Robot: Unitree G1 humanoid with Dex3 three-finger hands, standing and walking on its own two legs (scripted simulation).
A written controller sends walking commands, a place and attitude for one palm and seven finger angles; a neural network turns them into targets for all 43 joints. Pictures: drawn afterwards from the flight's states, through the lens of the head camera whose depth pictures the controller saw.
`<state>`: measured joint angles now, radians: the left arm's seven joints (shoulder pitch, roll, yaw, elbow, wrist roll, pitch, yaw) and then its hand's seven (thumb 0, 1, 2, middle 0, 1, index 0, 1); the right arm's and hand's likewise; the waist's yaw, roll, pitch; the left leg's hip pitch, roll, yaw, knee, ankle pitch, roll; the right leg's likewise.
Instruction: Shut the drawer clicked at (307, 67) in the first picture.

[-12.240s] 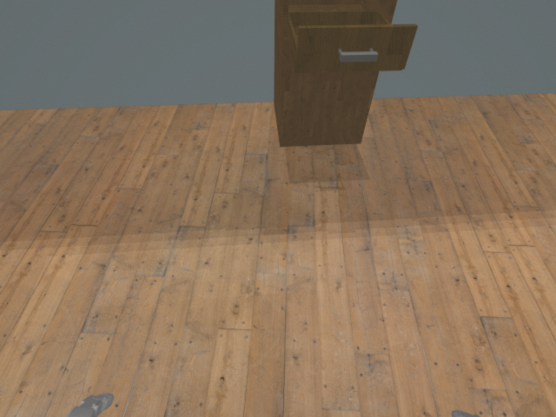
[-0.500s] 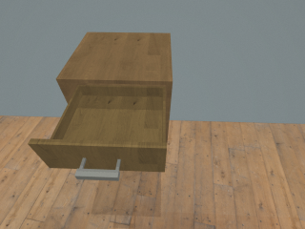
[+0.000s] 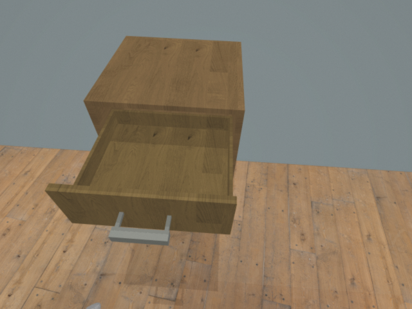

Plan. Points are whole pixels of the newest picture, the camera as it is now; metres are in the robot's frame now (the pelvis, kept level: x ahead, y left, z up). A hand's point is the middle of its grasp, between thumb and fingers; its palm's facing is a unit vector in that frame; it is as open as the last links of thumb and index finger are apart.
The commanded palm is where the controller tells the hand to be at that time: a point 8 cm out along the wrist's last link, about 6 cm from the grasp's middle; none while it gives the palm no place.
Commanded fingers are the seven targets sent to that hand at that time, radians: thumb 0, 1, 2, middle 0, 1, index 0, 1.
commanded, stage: raise the hand and make a fist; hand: left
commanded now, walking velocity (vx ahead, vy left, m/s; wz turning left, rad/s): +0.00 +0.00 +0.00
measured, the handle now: (142, 226) +0.31 +0.17 -0.08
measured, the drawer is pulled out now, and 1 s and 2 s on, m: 0.30 0.30 0.30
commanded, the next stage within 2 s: bring the fist close to the handle in 1.80 s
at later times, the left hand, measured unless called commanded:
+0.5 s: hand out of the picture +0.11 +0.16 -0.02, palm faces +0.16 -0.98 -0.12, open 5.0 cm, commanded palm +0.09 +0.21 -0.03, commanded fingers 0.00 0.90 0.90 -0.82 -0.97 -0.82 -0.97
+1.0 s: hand out of the picture +0.12 +0.15 -0.02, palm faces -0.04 -1.00 -0.02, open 3.1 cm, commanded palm +0.09 +0.21 +0.00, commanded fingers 0.00 0.90 0.90 -1.32 -1.51 -1.32 -1.51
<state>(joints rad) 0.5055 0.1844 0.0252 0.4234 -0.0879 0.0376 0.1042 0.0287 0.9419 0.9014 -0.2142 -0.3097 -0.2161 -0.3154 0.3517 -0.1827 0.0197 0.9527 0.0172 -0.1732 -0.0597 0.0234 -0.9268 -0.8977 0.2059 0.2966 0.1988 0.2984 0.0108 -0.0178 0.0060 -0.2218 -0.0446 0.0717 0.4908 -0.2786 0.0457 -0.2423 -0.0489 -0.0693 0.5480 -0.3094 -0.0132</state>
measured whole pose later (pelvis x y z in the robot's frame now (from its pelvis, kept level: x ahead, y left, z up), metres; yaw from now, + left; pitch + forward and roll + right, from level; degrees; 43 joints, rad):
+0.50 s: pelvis -0.05 -0.05 -0.10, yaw +3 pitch +13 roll -2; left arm 0.55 0.20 0.21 -0.06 -0.32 -0.66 -0.32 0.02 0.90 0.90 -0.63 -0.76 -0.63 -0.77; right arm 0.09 -0.23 -0.03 0.56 0.03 -0.28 -0.04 0.01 -0.90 -0.90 0.20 0.30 0.20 0.30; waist 0.06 0.03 -0.12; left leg -0.93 0.04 -0.06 1.22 -0.52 -0.02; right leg -0.87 0.00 -0.20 1.17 -0.54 -0.10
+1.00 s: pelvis -0.03 -0.02 -0.07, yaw +1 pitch +13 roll -1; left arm 0.64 0.20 0.13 -0.10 -0.30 -0.48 -0.36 0.02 0.90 0.90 -1.13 -1.30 -1.13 -1.31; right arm 0.22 -0.26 -0.07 0.58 0.05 -0.28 -0.07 0.02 -0.90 -0.90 0.20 0.30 0.19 0.30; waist -0.01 0.03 -0.11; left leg -0.82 0.02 0.01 1.07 -0.48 0.02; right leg -0.78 -0.01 -0.13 1.04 -0.48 -0.05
